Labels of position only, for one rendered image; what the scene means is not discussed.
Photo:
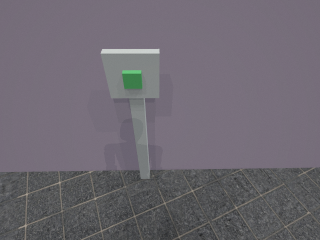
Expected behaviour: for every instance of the panel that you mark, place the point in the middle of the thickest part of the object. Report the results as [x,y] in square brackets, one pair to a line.
[115,61]

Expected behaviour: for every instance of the button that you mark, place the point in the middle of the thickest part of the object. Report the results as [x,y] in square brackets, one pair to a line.
[132,79]

